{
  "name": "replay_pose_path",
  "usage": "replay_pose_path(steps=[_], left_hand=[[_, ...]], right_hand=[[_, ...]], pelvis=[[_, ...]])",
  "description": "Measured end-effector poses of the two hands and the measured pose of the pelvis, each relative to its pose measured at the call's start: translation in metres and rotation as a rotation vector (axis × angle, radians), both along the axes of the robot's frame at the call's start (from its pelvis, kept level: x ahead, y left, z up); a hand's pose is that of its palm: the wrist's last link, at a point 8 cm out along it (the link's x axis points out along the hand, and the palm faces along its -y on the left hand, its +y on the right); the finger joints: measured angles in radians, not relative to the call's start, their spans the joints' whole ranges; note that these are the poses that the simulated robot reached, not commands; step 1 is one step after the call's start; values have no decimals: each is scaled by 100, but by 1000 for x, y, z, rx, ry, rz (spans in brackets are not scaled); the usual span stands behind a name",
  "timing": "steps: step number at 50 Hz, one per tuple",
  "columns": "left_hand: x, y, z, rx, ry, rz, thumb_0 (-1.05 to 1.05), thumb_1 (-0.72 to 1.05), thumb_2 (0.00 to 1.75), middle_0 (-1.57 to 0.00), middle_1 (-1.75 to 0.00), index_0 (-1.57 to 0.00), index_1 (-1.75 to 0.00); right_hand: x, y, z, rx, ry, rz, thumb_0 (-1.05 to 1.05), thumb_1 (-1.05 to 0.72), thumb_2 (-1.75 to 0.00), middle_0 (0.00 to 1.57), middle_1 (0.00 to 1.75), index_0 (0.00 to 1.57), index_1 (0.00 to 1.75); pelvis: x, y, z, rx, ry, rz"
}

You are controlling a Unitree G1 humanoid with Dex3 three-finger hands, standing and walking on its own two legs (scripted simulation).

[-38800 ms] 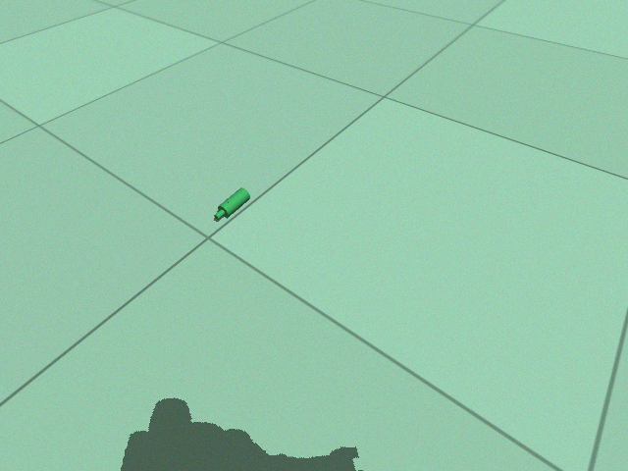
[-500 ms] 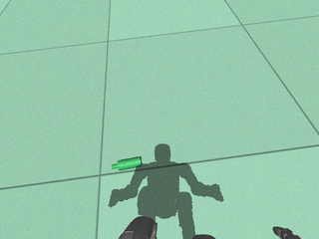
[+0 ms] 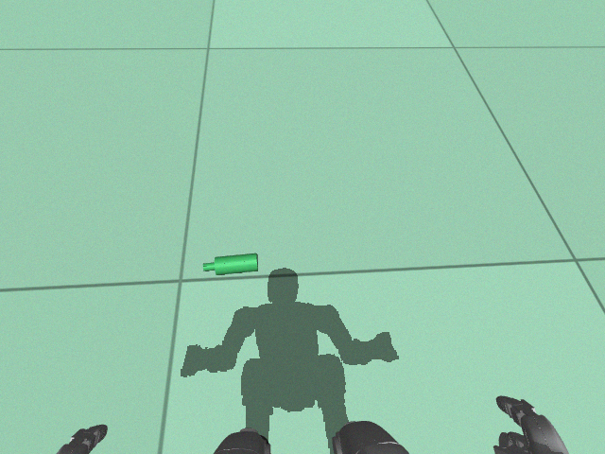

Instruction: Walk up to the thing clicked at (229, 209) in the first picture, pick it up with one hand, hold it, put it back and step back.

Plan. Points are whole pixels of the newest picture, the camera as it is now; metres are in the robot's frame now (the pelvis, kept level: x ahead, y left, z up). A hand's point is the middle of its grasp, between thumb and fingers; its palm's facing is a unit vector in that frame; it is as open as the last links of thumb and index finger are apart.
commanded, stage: step back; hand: left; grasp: from above
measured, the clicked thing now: (230, 264) +0.75 +0.25 -0.73
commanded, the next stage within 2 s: stand in 1.90 s
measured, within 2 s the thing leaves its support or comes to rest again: neither
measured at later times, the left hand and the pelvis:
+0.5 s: hand out of the picture -0.06 +0.26 -0.15, palm faces +0.06 -0.91 -0.42, open 7.4 cm; pelvis -0.18 -0.02 -0.02, yaw +5 degrees
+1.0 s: hand out of the picture -0.29 +0.22 -0.14, palm faces +0.01 -0.92 -0.40, open 7.4 cm; pelvis -0.32 -0.05 +0.00, yaw +0 degrees
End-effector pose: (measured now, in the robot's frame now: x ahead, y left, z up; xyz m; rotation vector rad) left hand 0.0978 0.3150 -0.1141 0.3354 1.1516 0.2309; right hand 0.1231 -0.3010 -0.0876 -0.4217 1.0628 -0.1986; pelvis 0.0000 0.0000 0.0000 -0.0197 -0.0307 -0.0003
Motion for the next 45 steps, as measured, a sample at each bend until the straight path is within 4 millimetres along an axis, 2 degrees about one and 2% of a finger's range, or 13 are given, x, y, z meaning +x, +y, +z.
replay_pose_path(steps=[3, 7, 10, 13, 19, 25, 30, 36, 41, 45], left_hand=[[-30, -7, -3, 12, 37, -13, 1, 90, 90, -20, -30, -21, -30], [-72, -21, -5, 34, 58, -20, 1, 90, 90, -20, -30, -21, -30], [-108, -33, 4, 31, 73, -12, 1, 90, 90, -20, -30, -21, -30], [-134, -38, 15, 42, 81, 10, 1, 90, 90, -20, -30, -21, -30], [-152, -33, 22, 71, -4, 17, 1, 90, 90, -21, -30, -21, -30], [-174, -18, 5, 49, -89, 20, 1, 90, 90, -20, -30, -21, -30], [-209, -20, 3, 15, -54, 36, 1, 90, 90, -20, -30, -21, -30], [-266, -27, 1, 3, -9, 22, 1, 90, 90, -20, -30, -21, -30], [-319, -38, -4, 15, 64, -12, 1, 90, 90, -20, -30, -21, -30], [-365, -50, 1, 17, 103, 6, 1, 90, 90, -20, -30, -21, -30]], right_hand=[[-17, -10, -5, 8, -26, 0, 0, -90, -90, 21, 30, 21, 30], [-48, -32, -23, 29, -34, -16, 0, -90, -90, 21, 30, 21, 30], [-78, -41, -28, 40, 2, -52, 0, -90, -90, 21, 30, 21, 30], [-110, -46, -28, 49, 44, -63, 0, -90, -90, 20, 30, 20, 30], [-174, -47, -33, 31, 150, -39, 0, -90, -90, 20, 30, 20, 30], [-219, -31, -36, 7, 183, -1, 1, -90, -90, 20, 30, 20, 30], [-249, -21, -19, 13, 147, 9, 1, -90, -90, 21, 30, 21, 30], [-265, -27, -5, 5, 58, 14, 0, -90, -90, 21, 30, 21, 30], [-287, -43, -11, 27, -18, 0, 0, -90, -90, 21, 30, 21, 30], [-319, -55, -19, 45, 6, -42, 0, -90, -90, 21, 30, 21, 30]], pelvis=[[-23, -8, -5, 5, -2, -23], [-57, -23, -16, -4, -11, -38], [-77, -30, -12, 19, -15, -30], [-93, -32, -4, 47, -9, -16], [-131, -33, -3, 44, 0, 40], [-183, -24, -15, 55, -15, 86], [-217, -22, -5, 12, -16, 76], [-258, -27, 0, 0, 1, 36], [-289, -39, -8, 17, 3, -18], [-309, -47, -6, 3, -11, -24]])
